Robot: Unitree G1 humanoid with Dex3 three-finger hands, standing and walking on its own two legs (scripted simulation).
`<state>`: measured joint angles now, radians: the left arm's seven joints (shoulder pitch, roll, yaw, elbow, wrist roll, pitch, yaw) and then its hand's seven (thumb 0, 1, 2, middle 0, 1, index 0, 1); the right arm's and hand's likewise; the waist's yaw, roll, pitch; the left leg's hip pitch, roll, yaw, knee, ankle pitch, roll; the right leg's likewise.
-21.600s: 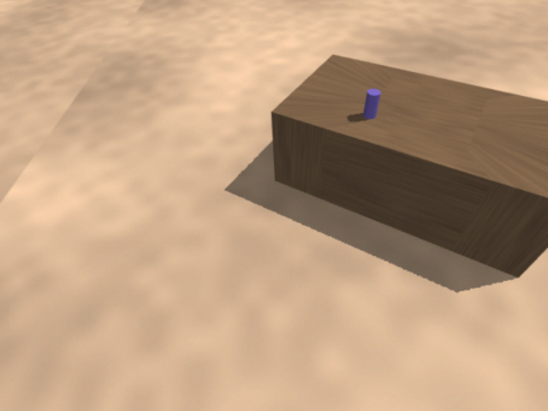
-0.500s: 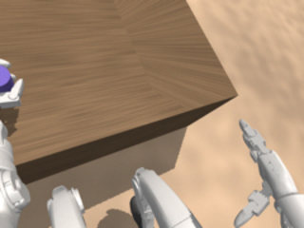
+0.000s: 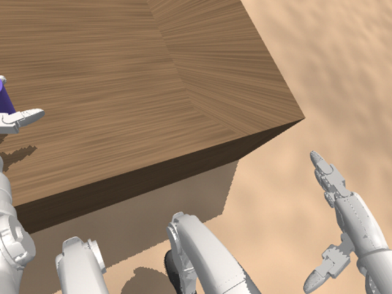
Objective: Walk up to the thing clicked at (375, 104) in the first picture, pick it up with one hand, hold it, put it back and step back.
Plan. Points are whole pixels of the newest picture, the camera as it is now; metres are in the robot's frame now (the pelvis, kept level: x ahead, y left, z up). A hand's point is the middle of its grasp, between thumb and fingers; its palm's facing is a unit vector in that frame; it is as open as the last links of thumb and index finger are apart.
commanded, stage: open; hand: left
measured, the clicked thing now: out of the picture +0.54 +0.23 -0.07
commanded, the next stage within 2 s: withdraw in 0.12 s
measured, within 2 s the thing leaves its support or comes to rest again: neither
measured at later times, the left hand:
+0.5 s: hand out of the picture +0.55 +0.24 -0.02, palm faces +0.28 -0.96 -0.01, open 17.3 cm
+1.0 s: hand out of the picture +0.51 +0.37 +0.12, palm faces +0.46 -0.85 -0.25, open 17.4 cm
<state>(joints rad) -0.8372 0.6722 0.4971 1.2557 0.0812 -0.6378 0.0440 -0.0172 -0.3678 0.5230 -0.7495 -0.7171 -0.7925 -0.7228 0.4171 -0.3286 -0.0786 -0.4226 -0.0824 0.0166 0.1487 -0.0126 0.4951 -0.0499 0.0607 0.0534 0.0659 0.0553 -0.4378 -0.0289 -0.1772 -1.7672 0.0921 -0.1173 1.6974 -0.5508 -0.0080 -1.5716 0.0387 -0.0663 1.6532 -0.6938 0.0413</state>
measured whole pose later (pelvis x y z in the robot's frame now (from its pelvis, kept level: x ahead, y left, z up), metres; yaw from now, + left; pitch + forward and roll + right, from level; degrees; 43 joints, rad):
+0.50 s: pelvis +0.01 +0.00 +0.01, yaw +0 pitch +33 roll -8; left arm -0.81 0.70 0.56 1.16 0.07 -0.57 0.01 -0.02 -0.61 0.05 -0.14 -0.12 -0.15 -0.12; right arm 0.44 -0.34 -0.08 -0.48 -0.08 0.04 0.14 -0.01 0.49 -0.06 0.06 0.05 0.07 0.06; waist -0.44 -0.05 -0.18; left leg -1.70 0.10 -0.11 1.66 -0.56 -0.01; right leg -1.51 0.05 -0.06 1.61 -0.69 0.04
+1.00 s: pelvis +0.03 +0.01 +0.11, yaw +2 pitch +26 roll -6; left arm -0.86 0.81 0.52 1.28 0.13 -0.18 0.06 -0.02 -0.56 0.07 -0.07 -0.07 -0.08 -0.07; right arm 0.40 -0.29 0.00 -0.18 -0.02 0.20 0.07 -0.01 0.37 -0.14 0.09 0.10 0.09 0.10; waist -0.27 0.00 -0.15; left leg -1.26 0.10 -0.05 1.28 -0.47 0.00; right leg -1.09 0.04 -0.03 1.20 -0.56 0.04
